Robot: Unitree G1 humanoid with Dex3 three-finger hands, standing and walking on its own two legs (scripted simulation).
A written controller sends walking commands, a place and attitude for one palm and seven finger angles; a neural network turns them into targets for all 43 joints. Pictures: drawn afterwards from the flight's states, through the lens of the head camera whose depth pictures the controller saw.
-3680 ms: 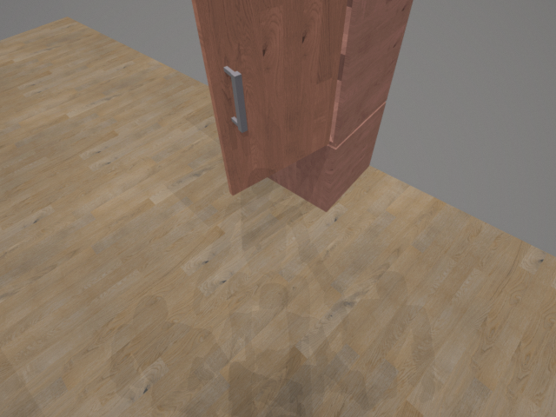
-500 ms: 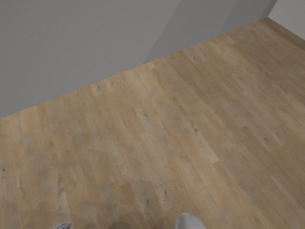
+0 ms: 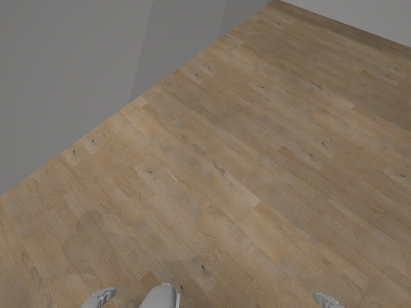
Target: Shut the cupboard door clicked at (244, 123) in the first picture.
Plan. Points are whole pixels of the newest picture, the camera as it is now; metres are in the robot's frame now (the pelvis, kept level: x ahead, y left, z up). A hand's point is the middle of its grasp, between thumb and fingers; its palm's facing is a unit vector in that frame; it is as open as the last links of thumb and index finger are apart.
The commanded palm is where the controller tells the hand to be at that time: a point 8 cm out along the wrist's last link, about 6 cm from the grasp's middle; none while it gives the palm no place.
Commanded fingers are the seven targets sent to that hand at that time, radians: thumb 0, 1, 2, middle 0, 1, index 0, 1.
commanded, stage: walk around to get in front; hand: left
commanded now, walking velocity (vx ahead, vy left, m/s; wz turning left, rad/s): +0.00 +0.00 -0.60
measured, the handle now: out of the picture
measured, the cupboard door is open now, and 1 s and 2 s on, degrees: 76 76 76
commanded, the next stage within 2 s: walk to a spot facing it in 1.74 s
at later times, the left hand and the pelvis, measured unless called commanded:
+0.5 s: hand (137, 269) +0.20 +0.18 -0.17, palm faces -0.33 -0.91 -0.24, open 7.4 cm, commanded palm none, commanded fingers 0.00 0.90 0.90 -0.20 -0.30 -0.20 -0.30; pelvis +0.04 +0.00 -0.01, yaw -19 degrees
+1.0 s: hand (189, 248) +0.25 +0.06 -0.17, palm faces -0.53 -0.82 -0.23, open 7.4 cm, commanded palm none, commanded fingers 0.00 0.90 0.90 -0.20 -0.30 -0.20 -0.30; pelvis +0.08 -0.06 +0.00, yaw -34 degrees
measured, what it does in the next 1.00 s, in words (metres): walks ahead, turning right: left foot, then right foot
